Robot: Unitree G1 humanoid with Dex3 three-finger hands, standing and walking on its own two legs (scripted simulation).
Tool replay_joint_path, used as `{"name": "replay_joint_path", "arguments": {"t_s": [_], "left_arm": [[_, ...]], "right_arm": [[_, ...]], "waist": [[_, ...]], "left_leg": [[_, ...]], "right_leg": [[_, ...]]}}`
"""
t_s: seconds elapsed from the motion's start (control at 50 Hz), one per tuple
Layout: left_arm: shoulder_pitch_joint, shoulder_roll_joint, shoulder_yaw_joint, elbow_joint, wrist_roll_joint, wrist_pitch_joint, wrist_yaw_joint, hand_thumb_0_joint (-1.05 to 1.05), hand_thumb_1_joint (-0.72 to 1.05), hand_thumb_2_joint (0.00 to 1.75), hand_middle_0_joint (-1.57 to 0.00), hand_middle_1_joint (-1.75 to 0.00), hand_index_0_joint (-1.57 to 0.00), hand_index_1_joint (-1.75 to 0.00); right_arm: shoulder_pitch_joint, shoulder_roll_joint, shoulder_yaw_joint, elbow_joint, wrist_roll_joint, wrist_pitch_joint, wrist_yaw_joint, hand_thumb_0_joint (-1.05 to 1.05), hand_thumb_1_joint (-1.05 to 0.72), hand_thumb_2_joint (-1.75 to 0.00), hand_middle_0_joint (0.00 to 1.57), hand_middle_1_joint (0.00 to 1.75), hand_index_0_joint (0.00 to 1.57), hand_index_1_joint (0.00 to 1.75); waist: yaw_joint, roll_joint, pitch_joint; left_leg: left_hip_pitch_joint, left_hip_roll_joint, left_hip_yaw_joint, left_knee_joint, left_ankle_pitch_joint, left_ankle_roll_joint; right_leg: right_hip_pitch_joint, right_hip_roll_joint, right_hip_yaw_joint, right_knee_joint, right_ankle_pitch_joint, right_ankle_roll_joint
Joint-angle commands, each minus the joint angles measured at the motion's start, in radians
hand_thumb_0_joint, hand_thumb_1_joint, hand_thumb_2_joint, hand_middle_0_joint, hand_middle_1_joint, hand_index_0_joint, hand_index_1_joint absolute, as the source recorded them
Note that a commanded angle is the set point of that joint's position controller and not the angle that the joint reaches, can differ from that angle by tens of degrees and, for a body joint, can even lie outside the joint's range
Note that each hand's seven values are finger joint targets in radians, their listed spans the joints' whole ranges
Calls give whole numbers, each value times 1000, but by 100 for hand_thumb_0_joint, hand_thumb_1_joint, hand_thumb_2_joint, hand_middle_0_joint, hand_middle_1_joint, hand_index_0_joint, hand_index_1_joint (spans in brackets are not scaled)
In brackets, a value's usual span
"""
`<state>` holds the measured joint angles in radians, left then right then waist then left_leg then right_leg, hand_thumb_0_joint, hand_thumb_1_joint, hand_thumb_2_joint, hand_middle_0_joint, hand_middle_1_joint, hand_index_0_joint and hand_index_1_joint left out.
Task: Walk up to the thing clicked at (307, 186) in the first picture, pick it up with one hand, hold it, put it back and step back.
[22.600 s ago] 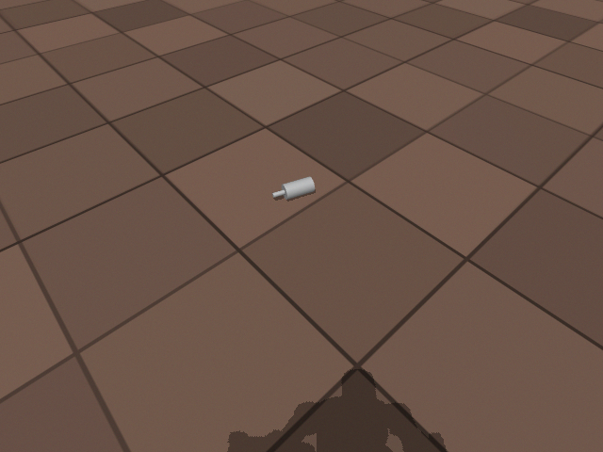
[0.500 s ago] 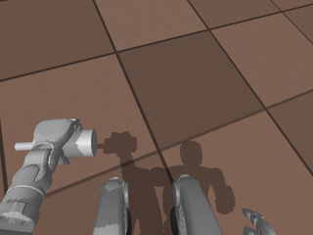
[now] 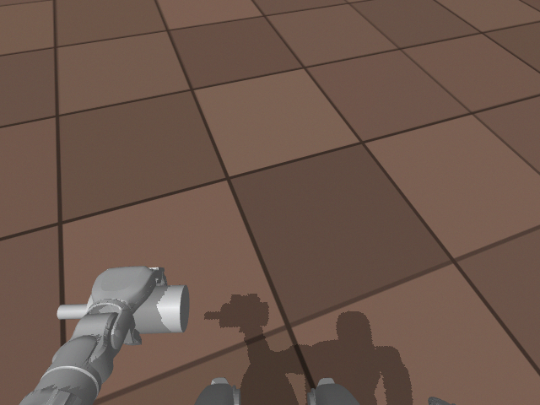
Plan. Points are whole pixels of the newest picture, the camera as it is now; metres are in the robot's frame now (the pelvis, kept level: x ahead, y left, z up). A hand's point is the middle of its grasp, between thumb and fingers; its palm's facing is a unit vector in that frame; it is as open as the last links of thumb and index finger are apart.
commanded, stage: lift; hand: left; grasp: from above
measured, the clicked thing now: (123, 310) +0.32 +0.26 -0.11
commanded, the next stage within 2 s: hold in 0.36 s
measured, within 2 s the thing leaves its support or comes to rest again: neither
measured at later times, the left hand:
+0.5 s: hand (128, 283) +0.33 +0.22 -0.02, palm faces -0.46 -0.07 -0.88, open 10.5 cm
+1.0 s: hand (123, 268) +0.34 +0.22 +0.02, palm faces -0.47 -0.04 -0.88, open 10.5 cm
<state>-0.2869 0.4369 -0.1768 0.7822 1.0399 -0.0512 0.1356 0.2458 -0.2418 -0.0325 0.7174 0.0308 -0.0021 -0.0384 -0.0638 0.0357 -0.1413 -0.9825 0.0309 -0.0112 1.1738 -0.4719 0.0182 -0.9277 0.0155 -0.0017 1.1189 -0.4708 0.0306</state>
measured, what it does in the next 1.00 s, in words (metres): rises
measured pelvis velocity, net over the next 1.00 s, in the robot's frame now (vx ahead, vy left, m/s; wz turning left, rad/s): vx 0.04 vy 0.00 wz -0.01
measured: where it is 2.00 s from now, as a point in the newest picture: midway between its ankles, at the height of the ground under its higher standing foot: outside the picture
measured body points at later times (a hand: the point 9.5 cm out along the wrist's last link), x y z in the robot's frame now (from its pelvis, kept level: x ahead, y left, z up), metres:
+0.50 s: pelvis +0.03 +0.00 +0.06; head +0.08 +0.00 +0.51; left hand +0.35 +0.22 +0.03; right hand +0.13 -0.27 -0.06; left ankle +0.05 +0.10 -0.65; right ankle +0.04 -0.14 -0.65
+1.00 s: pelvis +0.04 +0.00 +0.08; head +0.07 -0.01 +0.53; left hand +0.36 +0.22 +0.07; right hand +0.16 -0.27 -0.04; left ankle +0.05 +0.10 -0.65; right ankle +0.04 -0.14 -0.65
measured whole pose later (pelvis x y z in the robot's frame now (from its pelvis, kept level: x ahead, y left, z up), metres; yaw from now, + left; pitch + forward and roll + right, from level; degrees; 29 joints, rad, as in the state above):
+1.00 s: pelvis +0.04 +0.00 +0.08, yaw +0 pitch +5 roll -1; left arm -0.24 0.41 -0.21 0.69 1.01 -0.04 0.03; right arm 0.24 -0.25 -0.05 0.68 0.05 0.05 -0.04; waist -0.02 0.04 -0.05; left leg -0.43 0.01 0.03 0.65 -0.32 0.01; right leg -0.40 0.00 0.04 0.62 -0.32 0.03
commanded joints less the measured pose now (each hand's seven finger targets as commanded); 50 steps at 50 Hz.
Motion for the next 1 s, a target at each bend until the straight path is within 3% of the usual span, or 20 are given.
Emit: {"name": "replay_joint_path", "arguments": {"t_s": [0.0, 0.06, 0.08, 0.12, 0.2, 0.32, 0.36, 0.4, 0.44, 0.52, 0.64, 0.86, 0.88, 0.98], "left_arm": [[-337, 209, 106, -208, -9, 12, 76, 0, 64, 96, -103, -72, -100, -75], [-352, 196, 92, -204, -8, 23, 80, 0, 64, 95, -103, -71, -101, -73], [-337, 215, 112, -193, -6, 28, 82, 0, 63, 95, -103, -70, -101, -72], [-329, 196, 106, -177, -13, 32, 80, 0, 63, 96, -103, -69, -101, -72], [-286, 178, 89, -172, -18, 41, 63, 0, 60, 92, -101, -67, -99, -69], [-302, 180, 86, -180, -33, 32, 32, 0, 61, 93, -103, -66, -100, -69], [-320, 162, 65, -209, -28, 26, 26, 0, 59, 91, -101, -66, -99, -69], [-311, 185, 87, -218, -30, 22, 29, 0, 59, 91, -101, -66, -99, -68], [-300, 173, 82, -223, -33, 20, 28, 0, 61, 93, -102, -67, -100, -70], [-318, 204, 91, -246, -8, 21, 27, 0, 59, 89, -99, -67, -98, -69], [-345, 196, 82, -253, -17, 26, 13, 0, 61, 91, -100, -69, -99, -70], [-289, 176, 66, -294, -34, 15, -64, 0, 60, 91, -100, -67, -99, -68], [-286, 200, 85, -288, -34, 15, -64, 0, 60, 91, -100, -68, -99, -70], [-306, 194, 87, -325, -29, 14, -60, 0, 58, 93, -99, -68, -98, -70]], "right_arm": [[21, -161, -53, -81, -2, -38, -13, 0, -90, -90, 20, 30, 20, 30], [15, -157, -51, -88, -2, -35, -12, 0, -90, -90, 20, 30, 20, 30], [19, -162, -54, -86, -3, -32, -10, 0, -90, -90, 20, 30, 20, 30], [18, -159, -55, -86, -3, -29, -9, 0, -90, -90, 20, 30, 20, 30], [13, -154, -58, -98, 0, -21, -9, 0, -90, -90, 20, 30, 20, 30], [20, -157, -60, -105, 4, -11, -11, 0, -90, -90, 20, 30, 20, 30], [14, -153, -59, -110, 4, -8, -11, 0, -90, -90, 20, 30, 20, 30], [9, -157, -62, -115, 4, -7, -12, 0, -90, -90, 20, 30, 20, 30], [8, -154, -62, -112, 7, -5, -13, 0, -89, -90, 20, 30, 20, 30], [7, -162, -64, -109, 7, 0, -16, 0, -90, -90, 20, 30, 20, 30], [-8, -165, -66, -112, 10, 3, -14, 0, -89, -90, 20, 30, 20, 30], [-38, -161, -64, -150, 17, 9, -12, 0, -89, -90, 20, 30, 20, 30], [-40, -166, -65, -150, 17, 11, -14, 0, -90, -90, 20, 30, 20, 30], [-34, -163, -63, -148, 15, 14, -13, 0, -89, -90, 20, 30, 20, 30]], "waist": [[2, 70, -308], [-3, 59, -288], [6, 56, -286], [10, 60, -278], [14, 42, -252], [9, 14, -238], [8, 18, -235], [21, 31, -229], [18, 23, -234], [17, 22, -248], [19, 30, -210], [37, 14, -186], [43, 15, -181], [36, 25, -192]], "left_leg": [[401, -15, -31, -293, 146, -19], [436, -25, -16, -323, 190, -16], [450, -24, -12, -337, 200, -18], [482, -23, -12, -361, 224, -22], [524, -29, -4, -404, 261, -22], [581, -32, 6, -449, 319, -16], [602, -35, 8, -465, 327, -16], [617, -37, 8, -483, 324, -19], [636, -37, 13, -491, 356, -18], [674, -39, 17, -501, 421, -17], [706, -38, 20, -544, 427, -19], [747, -38, 24, -592, 446, -17], [745, -40, 24, -595, 444, -16], [777, -35, 25, -606, 486, -18]], "right_leg": [[162, 35, -27, -228, 145, -45], [223, 29, -18, -278, 184, -42], [236, 27, -18, -291, 191, -43], [262, 28, -19, -310, 206, -43], [324, 26, -12, -367, 239, -42], [388, 23, -1, -425, 294, -41], [407, 20, 1, -443, 303, -42], [424, 20, 0, -460, 295, -42], [445, 21, 4, -470, 327, -41], [478, 17, 7, -481, 388, -40], [509, 20, 4, -518, 389, -41], [563, 23, 7, -559, 398, -43], [574, 23, 5, -567, 397, -41], [584, 24, 6, -571, 429, -43]]}}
